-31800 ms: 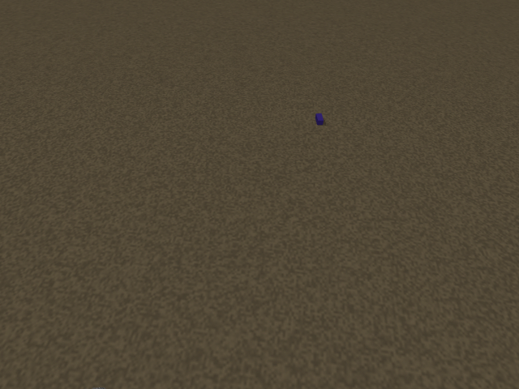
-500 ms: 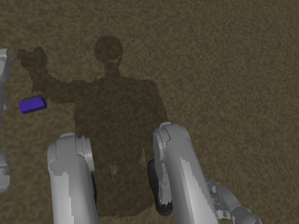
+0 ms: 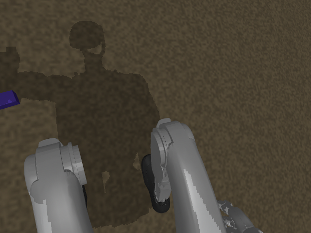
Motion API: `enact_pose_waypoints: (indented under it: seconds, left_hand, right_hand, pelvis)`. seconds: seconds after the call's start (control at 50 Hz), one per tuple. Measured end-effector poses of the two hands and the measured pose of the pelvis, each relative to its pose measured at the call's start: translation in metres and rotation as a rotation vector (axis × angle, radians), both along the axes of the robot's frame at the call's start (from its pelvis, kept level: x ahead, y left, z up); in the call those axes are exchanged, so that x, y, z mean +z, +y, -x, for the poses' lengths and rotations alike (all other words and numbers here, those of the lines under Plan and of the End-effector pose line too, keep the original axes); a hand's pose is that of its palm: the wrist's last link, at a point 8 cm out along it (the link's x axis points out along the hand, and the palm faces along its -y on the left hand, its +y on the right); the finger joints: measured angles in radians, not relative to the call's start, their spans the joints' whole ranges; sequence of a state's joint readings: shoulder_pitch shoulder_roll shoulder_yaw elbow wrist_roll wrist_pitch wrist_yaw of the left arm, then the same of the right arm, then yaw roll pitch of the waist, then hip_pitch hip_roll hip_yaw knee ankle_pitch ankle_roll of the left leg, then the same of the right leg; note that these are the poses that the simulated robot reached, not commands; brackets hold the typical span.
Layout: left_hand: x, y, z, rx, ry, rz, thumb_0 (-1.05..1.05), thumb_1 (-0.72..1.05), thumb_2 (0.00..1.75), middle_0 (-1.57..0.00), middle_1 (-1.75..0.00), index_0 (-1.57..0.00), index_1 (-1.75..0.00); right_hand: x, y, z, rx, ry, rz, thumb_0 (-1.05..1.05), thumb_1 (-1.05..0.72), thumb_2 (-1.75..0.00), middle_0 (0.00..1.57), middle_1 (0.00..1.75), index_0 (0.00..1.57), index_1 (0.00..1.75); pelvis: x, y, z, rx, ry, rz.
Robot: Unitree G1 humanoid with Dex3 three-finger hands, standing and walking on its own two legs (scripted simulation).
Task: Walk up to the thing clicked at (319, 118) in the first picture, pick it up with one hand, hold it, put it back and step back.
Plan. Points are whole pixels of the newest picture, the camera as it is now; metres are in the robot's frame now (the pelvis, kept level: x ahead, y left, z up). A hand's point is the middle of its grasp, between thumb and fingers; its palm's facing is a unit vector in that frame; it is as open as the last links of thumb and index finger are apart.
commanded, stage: home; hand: left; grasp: from above
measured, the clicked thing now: (2, 101) +0.46 +0.34 -0.30
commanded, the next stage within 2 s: none
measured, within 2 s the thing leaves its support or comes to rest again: neither
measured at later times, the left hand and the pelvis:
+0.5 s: hand out of the picture +0.37 +0.32 -0.02, palm faces -0.32 -0.49 -0.81, open 8.8 cm; pelvis +0.02 +0.00 +0.11, yaw +4 degrees
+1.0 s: hand out of the picture +0.25 +0.25 +0.20, palm faces +0.12 -0.93 -0.34, open 7.4 cm; pelvis +0.05 +0.00 +0.29, yaw +9 degrees
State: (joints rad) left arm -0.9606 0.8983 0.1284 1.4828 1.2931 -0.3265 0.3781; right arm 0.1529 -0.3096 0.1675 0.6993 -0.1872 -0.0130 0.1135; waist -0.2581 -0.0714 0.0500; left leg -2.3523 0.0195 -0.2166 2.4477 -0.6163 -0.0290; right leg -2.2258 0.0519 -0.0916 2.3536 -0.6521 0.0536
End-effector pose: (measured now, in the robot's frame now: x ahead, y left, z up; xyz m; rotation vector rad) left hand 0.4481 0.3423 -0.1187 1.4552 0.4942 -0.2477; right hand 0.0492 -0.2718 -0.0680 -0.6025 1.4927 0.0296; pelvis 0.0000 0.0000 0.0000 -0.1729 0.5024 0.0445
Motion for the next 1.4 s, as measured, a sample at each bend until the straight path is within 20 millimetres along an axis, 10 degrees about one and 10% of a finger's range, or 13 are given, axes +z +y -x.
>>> enact_pose_waypoints:
  seconds: [0.16, 0.34, 0.56, 0.8, 1.18, 1.4]
  left_hand:
    - [0.007, 0.003, -0.011, 0.039, -0.123, -0.046, 0.00, -0.25, 0.85, -0.25, -0.78, -0.25, -0.76]
    - [0.082, 0.008, 0.012, 0.208, -0.115, 0.027, 0.00, 0.11, 0.79, -0.22, -0.51, -0.22, -0.50]
    - [0.177, -0.008, 0.107, 0.398, -0.031, 0.381, 0.00, 0.72, 0.85, -0.21, -0.33, -0.21, -0.32]
    - [0.269, -0.028, 0.184, 0.682, -0.056, 0.687, 0.01, 0.88, 0.89, -0.21, -0.31, -0.21, -0.30]
    - [0.424, -0.066, 0.230, 1.044, -0.017, 1.022, 0.01, 0.90, 0.90, -0.20, -0.30, -0.21, -0.30]
    - [0.492, -0.074, 0.246, 1.031, -0.053, 1.063, 0.01, 0.90, 0.90, -0.20, -0.30, -0.20, -0.30]
  right_hand:
    - [-0.017, 0.019, -0.009, -0.039, -0.012, -0.071, 0.01, -0.89, -0.89, 0.21, 0.30, 0.20, 0.29]
    - [0.004, 0.032, -0.059, -0.106, -0.153, -0.186, 0.01, -0.90, -0.89, 0.21, 0.30, 0.20, 0.29]
    - [0.087, 0.031, -0.137, -0.043, -0.359, -0.206, 0.01, -0.90, -0.90, 0.20, 0.30, 0.20, 0.29]
    - [0.190, 0.062, -0.211, 0.027, -0.631, -0.257, 0.01, -0.91, -0.90, 0.20, 0.30, 0.20, 0.29]
    - [0.345, 0.079, -0.215, -0.058, -0.778, -0.242, 0.01, -0.90, -0.90, 0.21, 0.30, 0.20, 0.30]
    - [0.402, 0.076, -0.231, -0.056, -0.908, -0.227, 0.02, -0.90, -0.90, 0.20, 0.30, 0.20, 0.29]
  pelvis:
    - [-0.004, 0.003, -0.010, -0.001, 0.044, 0.005]
    - [0.042, 0.003, -0.016, 0.019, 0.105, -0.012]
    - [0.126, 0.002, -0.015, 0.049, 0.089, -0.041]
    - [0.209, 0.000, -0.022, 0.092, 0.007, -0.067]
    - [0.351, 0.007, -0.077, 0.143, -0.168, -0.112]
    - [0.393, 0.014, -0.099, 0.158, -0.267, -0.136]
